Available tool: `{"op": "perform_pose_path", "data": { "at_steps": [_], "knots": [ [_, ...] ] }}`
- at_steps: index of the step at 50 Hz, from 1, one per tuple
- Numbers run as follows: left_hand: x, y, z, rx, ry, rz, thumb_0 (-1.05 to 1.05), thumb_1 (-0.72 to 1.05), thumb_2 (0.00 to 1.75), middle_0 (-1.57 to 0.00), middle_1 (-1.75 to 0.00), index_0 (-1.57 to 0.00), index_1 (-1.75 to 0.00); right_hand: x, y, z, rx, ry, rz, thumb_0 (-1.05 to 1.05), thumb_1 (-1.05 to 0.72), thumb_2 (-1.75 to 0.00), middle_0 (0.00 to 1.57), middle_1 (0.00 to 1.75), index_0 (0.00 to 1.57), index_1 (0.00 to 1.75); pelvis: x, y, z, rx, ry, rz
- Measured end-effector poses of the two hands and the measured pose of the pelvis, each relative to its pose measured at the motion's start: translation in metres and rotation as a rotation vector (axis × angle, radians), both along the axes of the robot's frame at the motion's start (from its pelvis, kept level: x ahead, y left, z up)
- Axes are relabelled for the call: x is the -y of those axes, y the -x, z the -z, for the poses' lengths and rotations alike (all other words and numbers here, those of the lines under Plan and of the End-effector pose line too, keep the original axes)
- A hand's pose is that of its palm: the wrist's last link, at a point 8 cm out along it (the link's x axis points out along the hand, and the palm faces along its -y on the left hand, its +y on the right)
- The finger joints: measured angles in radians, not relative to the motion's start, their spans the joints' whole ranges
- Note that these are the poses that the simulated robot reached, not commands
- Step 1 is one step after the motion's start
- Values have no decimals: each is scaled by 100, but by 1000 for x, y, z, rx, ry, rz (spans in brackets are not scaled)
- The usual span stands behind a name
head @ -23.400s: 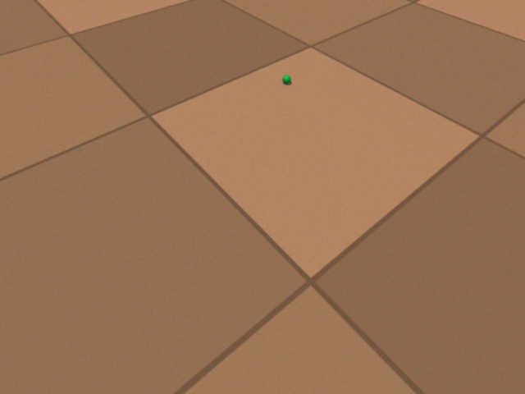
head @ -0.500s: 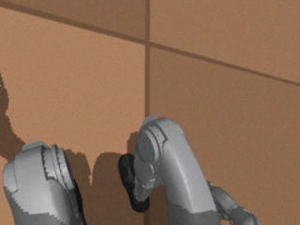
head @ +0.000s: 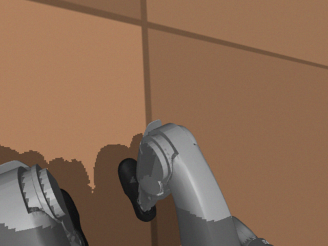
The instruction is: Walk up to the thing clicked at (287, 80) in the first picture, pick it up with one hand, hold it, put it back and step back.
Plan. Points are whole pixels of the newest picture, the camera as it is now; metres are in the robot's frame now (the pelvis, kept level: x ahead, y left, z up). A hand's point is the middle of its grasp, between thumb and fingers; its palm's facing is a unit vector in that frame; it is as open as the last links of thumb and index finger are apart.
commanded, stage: rest palm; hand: left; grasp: from above
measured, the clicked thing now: out of the picture +0.45 +0.36 -0.28
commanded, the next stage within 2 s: close in 0.86 s
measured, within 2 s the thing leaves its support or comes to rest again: neither
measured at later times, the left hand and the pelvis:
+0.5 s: hand out of the picture +0.43 +0.36 -0.26, palm faces -0.44 -0.18 -0.88, open 13.8 cm; pelvis +0.00 +0.01 +0.00, yaw -1 degrees
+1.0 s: hand out of the picture +0.43 +0.36 -0.26, palm faces -0.46 -0.19 -0.87, open 13.5 cm; pelvis -0.01 +0.01 +0.00, yaw -2 degrees
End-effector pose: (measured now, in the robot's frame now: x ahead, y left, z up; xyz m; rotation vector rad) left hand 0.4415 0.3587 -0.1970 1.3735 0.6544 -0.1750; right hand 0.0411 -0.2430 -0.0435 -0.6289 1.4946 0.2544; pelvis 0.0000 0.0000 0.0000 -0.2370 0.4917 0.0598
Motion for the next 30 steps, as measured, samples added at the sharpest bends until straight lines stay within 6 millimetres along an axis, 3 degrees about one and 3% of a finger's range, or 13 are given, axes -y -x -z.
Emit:
{"op": "perform_pose_path", "data": {
  "at_steps": [15,30],
  "knots": [
    [-7,10,-3,65,-35,38,0,-48,94,-9,-99,-9,-99,-3,-42,-11,118,12,-140,0,-90,-90,20,30,20,30,-7,4,0,20,31,7],
    [-2,-4,10,50,-35,9,0,-44,90,-10,-102,-12,-101,-9,-26,-12,51,-1,-109,0,-91,-91,20,30,20,30,-7,1,-1,10,37,8]
  ]
}}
